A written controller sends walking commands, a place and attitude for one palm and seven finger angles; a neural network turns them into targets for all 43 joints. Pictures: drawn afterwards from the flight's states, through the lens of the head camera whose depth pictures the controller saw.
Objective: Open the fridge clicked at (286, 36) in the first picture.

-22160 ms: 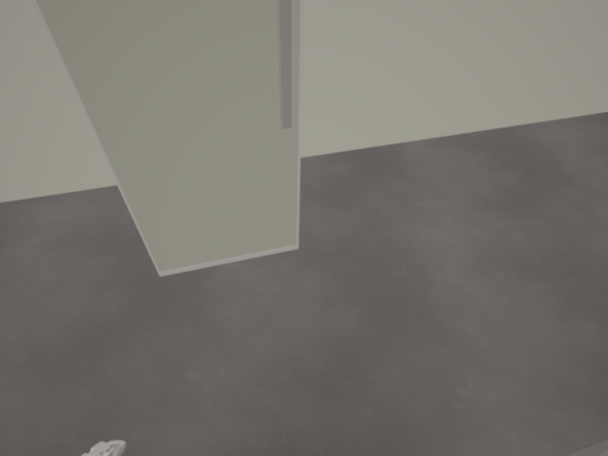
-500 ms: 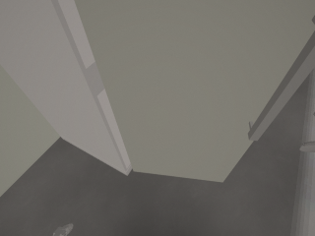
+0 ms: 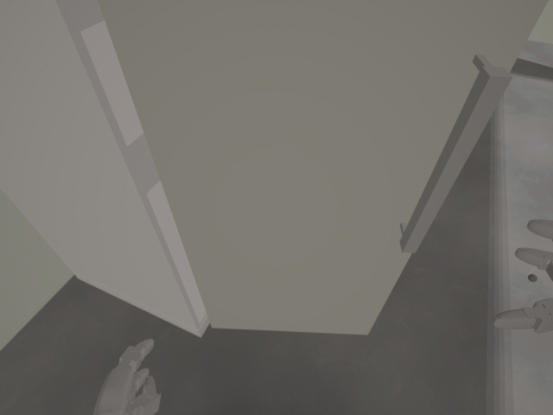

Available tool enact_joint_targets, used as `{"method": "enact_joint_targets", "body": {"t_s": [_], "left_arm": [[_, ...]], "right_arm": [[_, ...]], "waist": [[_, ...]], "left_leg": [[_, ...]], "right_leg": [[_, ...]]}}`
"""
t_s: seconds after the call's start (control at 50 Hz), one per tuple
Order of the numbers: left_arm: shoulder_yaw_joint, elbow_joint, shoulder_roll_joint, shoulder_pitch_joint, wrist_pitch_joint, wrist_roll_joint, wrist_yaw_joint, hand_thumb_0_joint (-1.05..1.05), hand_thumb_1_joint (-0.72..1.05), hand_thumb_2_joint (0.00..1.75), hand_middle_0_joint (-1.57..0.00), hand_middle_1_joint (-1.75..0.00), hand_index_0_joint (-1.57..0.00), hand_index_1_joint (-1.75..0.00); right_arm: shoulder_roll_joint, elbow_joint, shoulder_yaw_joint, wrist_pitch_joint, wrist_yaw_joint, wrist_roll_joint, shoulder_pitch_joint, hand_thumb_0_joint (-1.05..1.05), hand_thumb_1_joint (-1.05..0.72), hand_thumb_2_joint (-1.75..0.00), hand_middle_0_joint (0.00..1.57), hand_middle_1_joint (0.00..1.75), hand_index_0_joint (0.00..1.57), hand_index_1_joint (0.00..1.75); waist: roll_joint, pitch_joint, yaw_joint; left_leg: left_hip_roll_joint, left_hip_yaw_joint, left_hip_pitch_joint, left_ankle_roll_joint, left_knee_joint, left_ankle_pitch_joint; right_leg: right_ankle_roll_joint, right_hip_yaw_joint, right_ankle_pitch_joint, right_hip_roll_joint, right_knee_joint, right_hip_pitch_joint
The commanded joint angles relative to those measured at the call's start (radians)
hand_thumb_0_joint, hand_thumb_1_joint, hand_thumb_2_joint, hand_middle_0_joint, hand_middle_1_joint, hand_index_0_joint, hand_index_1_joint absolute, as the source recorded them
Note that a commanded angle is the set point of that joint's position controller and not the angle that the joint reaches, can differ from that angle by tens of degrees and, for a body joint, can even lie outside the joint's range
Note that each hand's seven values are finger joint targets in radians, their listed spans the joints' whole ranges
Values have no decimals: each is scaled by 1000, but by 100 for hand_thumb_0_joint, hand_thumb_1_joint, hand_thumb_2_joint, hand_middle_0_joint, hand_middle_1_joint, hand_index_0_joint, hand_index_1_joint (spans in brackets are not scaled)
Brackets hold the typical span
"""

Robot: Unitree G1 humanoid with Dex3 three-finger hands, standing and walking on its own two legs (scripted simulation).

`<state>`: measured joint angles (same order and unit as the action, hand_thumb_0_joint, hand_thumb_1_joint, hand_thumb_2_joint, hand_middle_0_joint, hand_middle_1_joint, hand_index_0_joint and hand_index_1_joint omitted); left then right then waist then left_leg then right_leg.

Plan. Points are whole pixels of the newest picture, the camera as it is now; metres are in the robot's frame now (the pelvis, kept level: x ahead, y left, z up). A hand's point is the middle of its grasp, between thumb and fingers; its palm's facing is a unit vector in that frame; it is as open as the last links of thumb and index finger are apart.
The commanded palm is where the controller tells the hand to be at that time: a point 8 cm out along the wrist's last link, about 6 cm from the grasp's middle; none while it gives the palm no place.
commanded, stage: slip the hand off the handle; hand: right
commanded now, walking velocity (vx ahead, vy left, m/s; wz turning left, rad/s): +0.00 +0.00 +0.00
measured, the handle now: (437, 172) +0.47 -0.25 +0.11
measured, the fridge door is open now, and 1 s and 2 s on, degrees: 69 69 69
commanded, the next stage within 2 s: draw the hand back to the body in 0.02 s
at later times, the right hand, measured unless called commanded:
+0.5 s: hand (537, 289) +0.25 -0.29 +0.13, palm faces +0.23 +0.97 -0.01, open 14.7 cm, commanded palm +0.20 -0.33 +0.14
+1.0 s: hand out of the picture +0.22 -0.29 +0.14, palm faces +0.52 +0.79 -0.33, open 12.2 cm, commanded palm +0.17 -0.31 +0.17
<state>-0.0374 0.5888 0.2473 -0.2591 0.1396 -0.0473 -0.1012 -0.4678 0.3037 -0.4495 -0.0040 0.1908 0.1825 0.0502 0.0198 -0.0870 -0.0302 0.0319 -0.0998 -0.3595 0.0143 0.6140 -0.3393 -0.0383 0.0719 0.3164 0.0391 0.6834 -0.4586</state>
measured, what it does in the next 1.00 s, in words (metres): stands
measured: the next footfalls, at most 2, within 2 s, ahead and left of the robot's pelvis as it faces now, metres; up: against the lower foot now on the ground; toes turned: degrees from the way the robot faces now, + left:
none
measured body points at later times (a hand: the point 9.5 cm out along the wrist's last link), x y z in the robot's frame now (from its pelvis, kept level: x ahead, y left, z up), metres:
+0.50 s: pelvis -0.01 +0.02 +0.00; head -0.02 +0.03 +0.45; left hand +0.15 +0.27 -0.07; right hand +0.23 -0.34 +0.14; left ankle -0.02 +0.13 -0.72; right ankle +0.02 -0.09 -0.72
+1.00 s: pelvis +0.00 +0.02 +0.02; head -0.01 +0.03 +0.47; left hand +0.19 +0.24 -0.06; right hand +0.19 -0.33 +0.16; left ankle -0.02 +0.13 -0.72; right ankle +0.02 -0.09 -0.72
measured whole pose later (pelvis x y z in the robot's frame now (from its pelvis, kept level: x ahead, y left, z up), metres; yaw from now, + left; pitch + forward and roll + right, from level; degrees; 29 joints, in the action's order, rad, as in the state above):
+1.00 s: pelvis +0.00 +0.02 +0.02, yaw +0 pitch -2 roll +0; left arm -0.03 0.68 0.24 -0.21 0.18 -0.01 -0.11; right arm -0.36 -0.11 -0.37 0.07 -0.12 0.09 -0.28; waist 0.03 0.01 -0.08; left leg 0.03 -0.09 -0.11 0.00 0.43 -0.27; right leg -0.02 0.08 0.23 0.03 0.45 -0.19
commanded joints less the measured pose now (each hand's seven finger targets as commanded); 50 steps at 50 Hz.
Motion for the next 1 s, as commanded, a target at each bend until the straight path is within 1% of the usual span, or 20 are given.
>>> {"method": "enact_joint_targets", "body": {"t_s": [0.0,0.06,0.12,0.14,0.16,0.18,0.22,0.24,0.32,0.44,0.52,0.62,0.64,0.66,0.7,0.72,0.74,0.8,0.92,0.98], "left_arm": [[57,-123,153,52,63,0,-18,0,90,90,-20,-30,-20,-30],[46,-97,154,62,72,-1,-36,0,90,90,-20,-30,-20,-30],[45,-79,156,59,86,0,-51,0,90,90,-20,-30,-20,-30],[37,-71,160,62,105,-13,-63,0,90,90,-20,-30,-20,-30],[31,-52,161,71,116,-14,-72,0,90,90,-20,-30,-20,-30],[28,-58,166,73,125,-13,-76,0,90,90,-20,-30,-20,-30],[29,-71,160,69,133,-12,-68,0,90,90,-20,-30,-20,-30],[26,-87,153,78,137,-13,-60,0,90,90,-20,-30,-20,-30],[34,-145,147,83,141,-22,-27,0,90,90,-20,-30,-20,-30],[42,-149,151,85,155,-29,-24,0,90,90,-20,-30,-20,-30],[44,-133,150,93,171,-32,-39,0,90,90,-20,-30,-20,-30],[34,-119,141,117,191,-30,-55,0,90,90,-20,-30,-20,-30],[42,-83,151,141,175,13,-42,0,90,90,-20,-30,-20,-30],[40,-84,138,155,176,19,-36,0,90,90,-20,-30,-20,-30],[41,-79,130,152,159,19,-27,0,90,90,-20,-30,-20,-30],[46,-76,134,155,154,22,-25,0,90,90,-20,-30,-20,-30],[46,-74,136,157,145,25,-22,0,90,90,-20,-30,-20,-30],[50,-67,124,159,125,30,-15,0,90,90,-20,-30,-20,-30],[52,-60,121,167,87,34,-15,0,90,90,-20,-30,-20,-30],[52,-68,113,170,80,40,-12,0,90,90,-20,-30,-20,-30]], "right_arm": [[-250,-292,-56,61,-1,14,211,0,55,-20,25,115,25,115],[-264,-282,-38,70,-5,7,353,0,55,-20,25,115,25,115],[-290,-243,-43,84,0,3,402,0,55,-20,25,115,25,115],[-164,-259,-44,149,108,211,448,0,55,-20,25,115,25,115],[-252,-207,-98,187,170,233,445,0,55,-20,25,115,25,115],[-284,-184,-117,211,230,255,428,0,55,-20,25,115,25,115],[-345,-116,-148,192,256,212,356,0,55,-20,25,115,25,115],[-315,-113,-127,166,255,198,312,0,55,-20,25,115,25,115],[-318,-163,-192,77,222,223,107,0,55,-20,25,115,25,115],[-265,-297,-181,72,175,244,91,0,55,-20,25,115,25,115],[-248,-367,-148,70,170,233,117,0,55,-20,25,115,25,115],[-243,-424,-137,58,163,227,131,0,37,-29,24,104,24,104],[-386,-424,-173,92,-29,57,163,0,33,-31,24,102,24,102],[-242,-400,-93,97,-108,38,76,0,30,-32,24,100,24,100],[-168,-466,-40,114,-200,-10,-57,0,22,-36,24,96,24,96],[-172,-503,-48,124,-232,-23,-85,0,19,-37,24,94,24,94],[-201,-539,-73,134,-258,-39,-86,0,15,-39,24,92,24,92],[-165,-590,-56,146,-300,-68,-147,0,4,-44,23,85,23,85],[-130,-643,-21,143,-325,-98,-145,0,-17,-55,22,73,22,73],[-123,-707,-20,144,-331,-108,-174,0,-28,-60,22,66,22,66]], "waist": [[109,-163,7],[95,-111,42],[94,-119,41],[81,-157,71],[38,-176,44],[70,-192,35],[120,-189,-5],[128,-178,-14],[69,-168,-51],[22,-113,-23],[39,-86,-11],[66,-65,-14],[60,22,-22],[59,38,-11],[58,12,-23],[35,-21,-29],[27,-37,-31],[50,-41,-31],[45,9,-23],[82,-23,-31]], "left_leg": [[-65,20,-51,-39,-67,170],[-63,26,-85,-35,-83,114],[-58,36,-73,-37,-96,88],[-61,47,-21,-44,-122,122],[-61,52,11,-45,-111,145],[-57,63,26,-45,-102,173],[-52,63,39,-47,-85,202],[-46,57,35,-44,-82,214],[-44,51,94,-38,-90,266],[-40,83,53,-19,-129,180],[-35,99,41,-17,-151,121],[-25,119,55,-20,-176,63],[6,155,26,-14,-273,18],[19,135,35,-17,-277,-21],[3,92,63,-23,-261,-19],[-2,89,105,-25,-259,25],[-4,88,119,-24,-258,51],[-12,75,164,-26,-246,128],[-26,65,182,-29,-275,167],[-29,58,211,-32,-263,230]], "right_leg": [[14,-110,-231,-18,-122,238],[10,-115,-138,-23,-128,218],[6,-113,-99,-31,-124,217],[18,-113,-118,-38,-115,255],[15,-115,-131,-34,-105,252],[12,-110,-149,-37,-104,248],[10,-100,-181,-40,-106,216],[9,-98,-192,-38,-117,210],[11,-84,-234,-37,-126,178],[7,-69,-159,-32,-132,176],[3,-69,-123,-30,-138,194],[5,-80,-96,-27,-148,206],[13,-70,-70,-45,-164,167],[16,-65,-64,-43,-175,182],[8,-64,-50,-35,-222,245],[4,-56,-76,-32,-233,259],[2,-56,-94,-30,-246,272],[1,-48,-143,-25,-276,313],[0,-49,-179,-21,-316,359],[2,-51,-248,-23,-322,402]]}}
